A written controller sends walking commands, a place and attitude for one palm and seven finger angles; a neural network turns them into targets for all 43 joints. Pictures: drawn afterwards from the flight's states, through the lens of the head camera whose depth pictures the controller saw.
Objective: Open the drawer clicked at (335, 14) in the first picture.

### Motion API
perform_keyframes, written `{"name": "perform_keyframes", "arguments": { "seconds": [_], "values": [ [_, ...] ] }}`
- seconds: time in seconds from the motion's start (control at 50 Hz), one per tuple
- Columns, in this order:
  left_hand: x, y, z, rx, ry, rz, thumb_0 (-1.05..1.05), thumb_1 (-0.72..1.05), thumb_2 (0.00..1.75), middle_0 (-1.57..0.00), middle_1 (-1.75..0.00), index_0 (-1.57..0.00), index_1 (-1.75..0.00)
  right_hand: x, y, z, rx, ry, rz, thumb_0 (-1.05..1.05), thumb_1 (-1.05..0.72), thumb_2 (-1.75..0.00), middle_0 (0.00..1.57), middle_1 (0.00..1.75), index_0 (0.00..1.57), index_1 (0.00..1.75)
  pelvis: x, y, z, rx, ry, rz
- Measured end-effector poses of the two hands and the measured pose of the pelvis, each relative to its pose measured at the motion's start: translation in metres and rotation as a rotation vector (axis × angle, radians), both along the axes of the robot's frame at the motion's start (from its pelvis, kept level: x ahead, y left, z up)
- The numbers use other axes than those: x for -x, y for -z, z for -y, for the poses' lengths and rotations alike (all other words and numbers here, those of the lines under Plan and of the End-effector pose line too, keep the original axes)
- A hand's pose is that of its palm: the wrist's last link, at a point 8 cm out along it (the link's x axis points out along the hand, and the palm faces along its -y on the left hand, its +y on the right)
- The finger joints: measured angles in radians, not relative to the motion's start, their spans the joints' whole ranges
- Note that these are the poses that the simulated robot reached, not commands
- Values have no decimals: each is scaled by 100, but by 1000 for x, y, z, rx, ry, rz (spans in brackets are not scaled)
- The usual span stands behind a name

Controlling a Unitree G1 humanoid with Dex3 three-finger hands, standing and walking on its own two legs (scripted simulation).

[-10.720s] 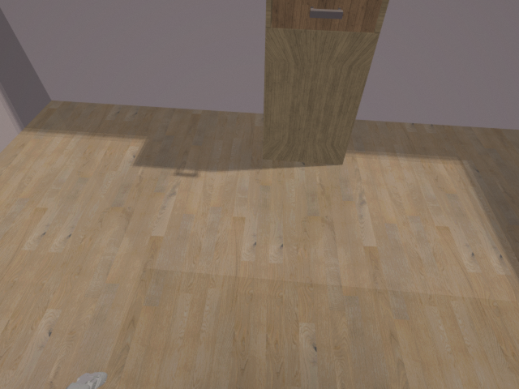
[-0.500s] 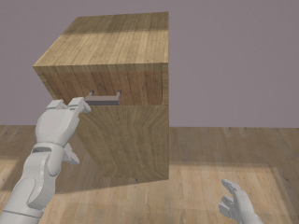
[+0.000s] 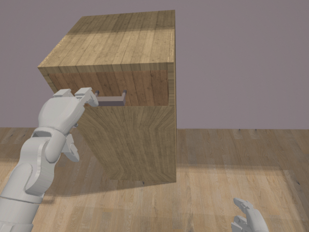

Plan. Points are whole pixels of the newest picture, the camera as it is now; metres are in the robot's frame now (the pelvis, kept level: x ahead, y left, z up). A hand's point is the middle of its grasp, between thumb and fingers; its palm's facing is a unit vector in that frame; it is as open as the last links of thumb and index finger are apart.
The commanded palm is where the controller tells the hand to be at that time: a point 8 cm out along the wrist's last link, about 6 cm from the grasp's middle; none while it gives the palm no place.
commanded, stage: raise the hand with hooked fingers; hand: left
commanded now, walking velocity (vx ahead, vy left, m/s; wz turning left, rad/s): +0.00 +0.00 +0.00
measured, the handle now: (109, 97) +0.53 +0.24 +0.04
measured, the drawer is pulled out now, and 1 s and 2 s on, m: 0.00 0.00 0.00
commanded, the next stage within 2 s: move the hooked fingers above the handle in 0.12 s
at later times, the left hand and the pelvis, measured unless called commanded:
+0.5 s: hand (82, 119) +0.33 +0.23 +0.14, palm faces +0.06 -0.07 -1.00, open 13.8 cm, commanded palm +0.31 +0.24 +0.20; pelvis +0.00 -0.01 +0.00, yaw +0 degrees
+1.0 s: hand (90, 108) +0.39 +0.24 +0.12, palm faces +0.04 -0.06 -1.00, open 13.8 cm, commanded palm +0.37 +0.24 +0.18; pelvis +0.02 +0.00 -0.01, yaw +0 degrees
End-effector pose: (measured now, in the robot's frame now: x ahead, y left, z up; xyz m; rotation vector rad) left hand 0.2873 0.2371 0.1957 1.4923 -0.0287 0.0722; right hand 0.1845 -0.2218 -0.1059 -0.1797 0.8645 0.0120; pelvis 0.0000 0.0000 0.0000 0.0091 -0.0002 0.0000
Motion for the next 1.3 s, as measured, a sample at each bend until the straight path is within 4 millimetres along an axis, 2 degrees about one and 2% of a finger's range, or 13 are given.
{"name": "perform_keyframes", "arguments": {
  "seconds": [0.14,0.28,0.48,0.58,0.72,0.88,1.16,1.3],
  "values": [
    [3,-5,1,3,-2,62,0,-49,30,-32,-120,-32,-120,2,2,4,5,7,-4,1,-91,-90,20,30,20,29,2,0,3,1,-3,2],
    [-1,-5,-2,-2,-47,44,0,-49,30,-32,-120,-32,-120,-8,-2,0,-11,-1,26,1,-91,-90,20,30,20,29,1,0,5,-1,-4,1],
    [-20,6,5,-11,-10,-5,0,-49,30,-32,-120,-32,-120,-15,-5,-1,-2,1,38,1,-91,-90,20,30,20,29,-2,1,6,-1,-9,-11],
    [-35,7,6,-11,-6,9,0,-49,30,-32,-120,-32,-120,-8,-1,4,8,19,7,1,-91,-90,20,30,20,29,-5,2,6,-1,-6,-23],
    [-57,13,-2,-18,-40,-20,0,-49,30,-32,-120,-32,-120,7,8,14,22,62,-56,1,-91,-90,20,30,20,29,-11,2,5,-2,0,-45],
    [-69,19,1,-14,-6,-28,0,-49,30,-32,-120,-32,-120,22,15,26,41,106,-111,1,-91,-90,20,30,20,29,-17,4,3,-2,5,-68],
    [-103,30,-1,-28,-32,-51,0,-49,30,-32,-120,-32,-120,32,20,28,49,149,-149,1,-91,-90,20,30,20,29,-20,8,3,0,6,-100],
    [-121,36,-1,-37,-19,-85,0,-49,30,-32,-120,-32,-120,44,22,34,66,182,-176,1,-91,-90,20,30,20,29,-20,10,3,2,11,-118]
  ]
}}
